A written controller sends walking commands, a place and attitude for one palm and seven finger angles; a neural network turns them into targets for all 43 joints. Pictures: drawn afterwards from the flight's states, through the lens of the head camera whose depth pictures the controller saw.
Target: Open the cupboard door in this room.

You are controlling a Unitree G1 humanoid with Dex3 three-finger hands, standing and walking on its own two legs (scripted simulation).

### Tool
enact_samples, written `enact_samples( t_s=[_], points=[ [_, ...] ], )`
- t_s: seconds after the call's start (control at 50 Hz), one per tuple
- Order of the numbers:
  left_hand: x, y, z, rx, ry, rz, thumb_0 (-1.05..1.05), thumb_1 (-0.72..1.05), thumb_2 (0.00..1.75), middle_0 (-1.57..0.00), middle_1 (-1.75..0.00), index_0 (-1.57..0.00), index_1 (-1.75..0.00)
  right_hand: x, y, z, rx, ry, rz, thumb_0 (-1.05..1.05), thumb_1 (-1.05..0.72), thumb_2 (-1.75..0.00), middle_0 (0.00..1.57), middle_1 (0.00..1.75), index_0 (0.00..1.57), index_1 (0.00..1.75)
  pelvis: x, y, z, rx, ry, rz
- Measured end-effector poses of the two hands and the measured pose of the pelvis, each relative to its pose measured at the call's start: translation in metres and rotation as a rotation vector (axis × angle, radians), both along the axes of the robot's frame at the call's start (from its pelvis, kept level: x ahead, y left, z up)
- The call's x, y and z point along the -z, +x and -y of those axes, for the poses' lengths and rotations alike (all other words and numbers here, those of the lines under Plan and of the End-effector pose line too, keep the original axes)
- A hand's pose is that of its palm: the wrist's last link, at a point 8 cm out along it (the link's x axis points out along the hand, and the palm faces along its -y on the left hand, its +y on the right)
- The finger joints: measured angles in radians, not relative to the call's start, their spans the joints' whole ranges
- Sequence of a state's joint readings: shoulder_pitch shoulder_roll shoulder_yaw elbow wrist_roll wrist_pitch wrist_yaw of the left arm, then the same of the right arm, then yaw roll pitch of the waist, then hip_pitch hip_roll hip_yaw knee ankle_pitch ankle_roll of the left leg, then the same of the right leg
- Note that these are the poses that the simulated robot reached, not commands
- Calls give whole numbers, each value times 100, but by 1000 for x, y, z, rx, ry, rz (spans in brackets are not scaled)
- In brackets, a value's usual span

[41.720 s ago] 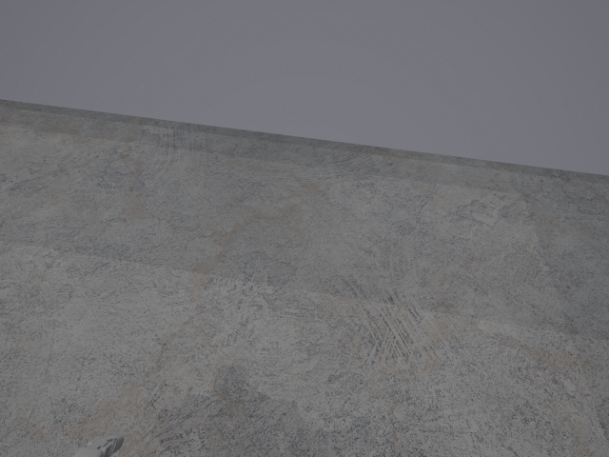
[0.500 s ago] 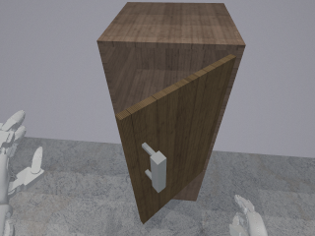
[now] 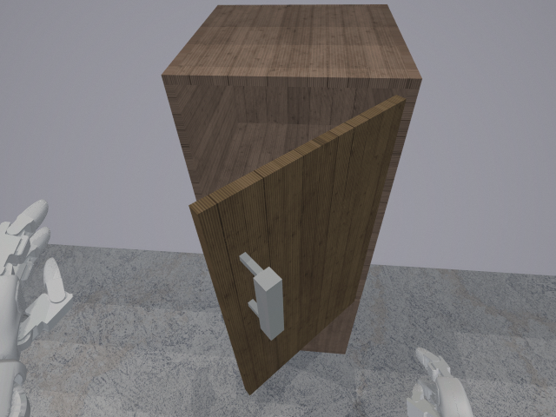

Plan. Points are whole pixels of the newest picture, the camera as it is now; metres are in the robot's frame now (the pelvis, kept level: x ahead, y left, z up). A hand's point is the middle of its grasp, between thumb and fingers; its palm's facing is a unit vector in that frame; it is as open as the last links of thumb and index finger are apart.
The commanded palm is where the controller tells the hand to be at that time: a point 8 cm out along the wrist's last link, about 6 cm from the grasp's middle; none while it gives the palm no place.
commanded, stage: step back with the hand held close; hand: left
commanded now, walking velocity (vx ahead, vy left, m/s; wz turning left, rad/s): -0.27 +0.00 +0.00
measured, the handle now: (260, 295) +0.26 +0.06 +0.07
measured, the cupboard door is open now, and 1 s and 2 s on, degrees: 46 46 46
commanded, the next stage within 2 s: stop stepping back and stand still in 0.88 s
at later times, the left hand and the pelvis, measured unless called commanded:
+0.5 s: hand (8, 342) +0.13 +0.29 +0.16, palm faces +0.36 -0.78 -0.51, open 7.4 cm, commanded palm +0.08 +0.33 +0.17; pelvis -0.08 +0.03 -0.01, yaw -2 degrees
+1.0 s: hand out of the picture +0.00 +0.32 +0.17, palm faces +0.48 -0.76 -0.43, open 7.4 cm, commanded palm -0.07 +0.34 +0.17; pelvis -0.21 +0.04 -0.01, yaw +1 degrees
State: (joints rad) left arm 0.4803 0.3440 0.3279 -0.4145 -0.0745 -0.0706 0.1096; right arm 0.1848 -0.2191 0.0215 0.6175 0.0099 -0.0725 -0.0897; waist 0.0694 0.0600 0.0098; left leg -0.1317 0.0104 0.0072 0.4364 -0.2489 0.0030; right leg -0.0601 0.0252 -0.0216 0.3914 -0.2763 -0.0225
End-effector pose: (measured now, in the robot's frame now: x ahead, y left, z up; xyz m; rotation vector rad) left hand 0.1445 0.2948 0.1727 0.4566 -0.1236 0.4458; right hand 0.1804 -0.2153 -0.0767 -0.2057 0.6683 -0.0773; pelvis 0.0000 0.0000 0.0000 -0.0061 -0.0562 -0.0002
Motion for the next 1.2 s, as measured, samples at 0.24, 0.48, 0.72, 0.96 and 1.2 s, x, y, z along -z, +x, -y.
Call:
enact_samples(
  t_s=[0.24,0.48,0.72,0.96,1.2],
  points=[
    [13,10,-3,117,53,-85,2,89,90,-21,-30,-21,-30,-5,-31,17,114,-39,-70,1,-90,-90,20,30,20,30,0,-21,-13,40,-9,-58],
    [-9,-42,-29,149,165,48,2,89,90,-22,-30,-22,-30,-12,-91,2,147,-71,-35,1,-90,-90,20,30,20,30,9,-70,-32,45,-9,-40],
    [2,-130,-32,20,144,116,2,89,90,-21,-30,-22,-30,21,-152,-20,29,-33,-68,1,-90,-90,20,30,20,30,23,-132,-29,-34,-13,-16],
    [-8,-175,-58,45,157,198,1,89,90,-22,-30,-22,-30,9,-220,-31,64,-66,-61,1,-90,-90,20,30,20,30,18,-195,-42,-29,-41,-29],
    [-9,-232,-7,165,149,106,2,89,90,-21,-30,-21,-30,12,-285,-20,49,1,-49,1,-90,-90,20,30,20,30,15,-261,-20,24,-8,-101]
  ],
)
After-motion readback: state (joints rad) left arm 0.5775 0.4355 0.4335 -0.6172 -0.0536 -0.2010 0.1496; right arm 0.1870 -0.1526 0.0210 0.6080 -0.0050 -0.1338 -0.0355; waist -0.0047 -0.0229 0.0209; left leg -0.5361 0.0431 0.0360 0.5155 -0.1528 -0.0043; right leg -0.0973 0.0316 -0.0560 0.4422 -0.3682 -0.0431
